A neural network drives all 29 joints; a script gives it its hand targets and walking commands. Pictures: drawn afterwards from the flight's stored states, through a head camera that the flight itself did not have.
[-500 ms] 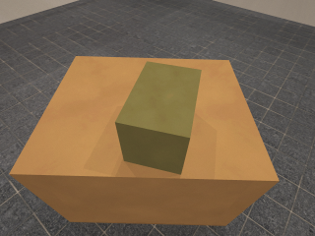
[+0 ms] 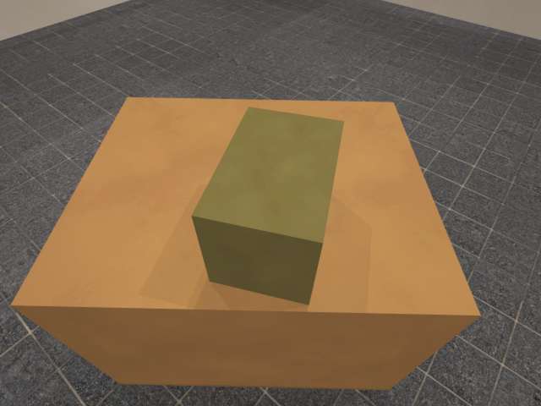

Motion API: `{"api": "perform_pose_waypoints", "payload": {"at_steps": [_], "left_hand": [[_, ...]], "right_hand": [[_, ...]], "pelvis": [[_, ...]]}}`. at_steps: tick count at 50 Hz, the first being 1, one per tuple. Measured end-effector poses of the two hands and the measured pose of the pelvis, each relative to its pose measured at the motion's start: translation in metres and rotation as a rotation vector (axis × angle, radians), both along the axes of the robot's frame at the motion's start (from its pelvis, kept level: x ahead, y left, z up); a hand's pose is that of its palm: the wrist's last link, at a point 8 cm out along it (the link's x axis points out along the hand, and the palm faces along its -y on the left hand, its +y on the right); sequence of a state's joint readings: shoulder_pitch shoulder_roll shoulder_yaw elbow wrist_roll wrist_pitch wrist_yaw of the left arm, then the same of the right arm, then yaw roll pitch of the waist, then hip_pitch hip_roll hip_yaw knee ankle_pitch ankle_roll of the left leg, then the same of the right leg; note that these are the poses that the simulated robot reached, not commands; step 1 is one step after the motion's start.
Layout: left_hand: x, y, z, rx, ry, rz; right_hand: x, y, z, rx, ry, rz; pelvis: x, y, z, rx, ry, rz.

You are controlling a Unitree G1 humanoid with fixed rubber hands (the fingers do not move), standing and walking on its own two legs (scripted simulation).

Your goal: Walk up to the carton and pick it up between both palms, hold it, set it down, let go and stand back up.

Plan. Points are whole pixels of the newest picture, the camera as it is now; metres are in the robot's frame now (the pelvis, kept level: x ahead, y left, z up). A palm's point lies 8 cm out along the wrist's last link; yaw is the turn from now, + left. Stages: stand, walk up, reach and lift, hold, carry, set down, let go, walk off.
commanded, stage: stand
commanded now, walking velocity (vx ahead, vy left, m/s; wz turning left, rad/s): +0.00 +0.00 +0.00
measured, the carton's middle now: (277, 200) +0.50 -0.01 -0.04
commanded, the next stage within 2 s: none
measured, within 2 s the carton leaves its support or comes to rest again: neither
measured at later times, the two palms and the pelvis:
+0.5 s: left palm out of the picture +0.00 +0.24 -0.14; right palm out of the picture +0.01 -0.25 -0.14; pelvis +0.00 -0.01 +0.00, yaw +0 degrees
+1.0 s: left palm out of the picture -0.01 +0.23 -0.14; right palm out of the picture +0.00 -0.25 -0.14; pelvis +0.00 -0.01 +0.00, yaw +0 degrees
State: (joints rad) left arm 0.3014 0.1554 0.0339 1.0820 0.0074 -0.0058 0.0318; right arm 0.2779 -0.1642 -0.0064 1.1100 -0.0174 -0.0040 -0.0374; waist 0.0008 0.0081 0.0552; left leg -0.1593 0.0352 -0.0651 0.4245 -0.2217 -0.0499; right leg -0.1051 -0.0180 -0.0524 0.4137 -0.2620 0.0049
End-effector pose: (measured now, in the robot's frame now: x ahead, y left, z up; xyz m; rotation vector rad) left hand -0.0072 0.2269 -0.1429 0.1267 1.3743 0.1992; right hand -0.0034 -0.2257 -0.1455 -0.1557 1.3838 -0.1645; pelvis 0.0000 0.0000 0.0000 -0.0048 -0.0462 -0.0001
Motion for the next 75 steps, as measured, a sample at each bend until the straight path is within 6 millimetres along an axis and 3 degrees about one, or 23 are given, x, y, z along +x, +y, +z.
{"api": "perform_pose_waypoints", "payload": {"at_steps": [12, 24, 49, 64, 75], "left_hand": [[0.009, -0.003, 0.001, -0.002, -0.020, 0.003], [0.005, 0.008, 0.003, 0.031, -0.003, -0.001], [0.002, 0.001, 0.002, 0.018, -0.016, -0.001], [-0.001, -0.005, 0.000, 0.005, 0.002, 0.005], [0.008, -0.008, -0.002, 0.000, -0.007, 0.001]], "right_hand": [[-0.004, -0.006, 0.001, -0.010, 0.022, 0.006], [0.013, -0.022, 0.006, -0.044, -0.022, 0.018], [0.004, -0.022, 0.004, -0.033, 0.017, 0.025], [0.015, -0.008, 0.000, -0.004, 0.004, 0.031], [0.010, -0.015, 0.001, -0.020, 0.012, 0.025]], "pelvis": [[0.002, -0.004, 0.001, 0.000, -0.001, 0.002], [0.000, -0.007, 0.001, 0.000, -0.005, 0.001], [-0.002, -0.009, 0.001, 0.000, -0.008, 0.008], [0.003, -0.010, 0.000, -0.002, -0.005, 0.005], [0.002, -0.009, -0.001, 0.004, 0.000, 0.002]]}}
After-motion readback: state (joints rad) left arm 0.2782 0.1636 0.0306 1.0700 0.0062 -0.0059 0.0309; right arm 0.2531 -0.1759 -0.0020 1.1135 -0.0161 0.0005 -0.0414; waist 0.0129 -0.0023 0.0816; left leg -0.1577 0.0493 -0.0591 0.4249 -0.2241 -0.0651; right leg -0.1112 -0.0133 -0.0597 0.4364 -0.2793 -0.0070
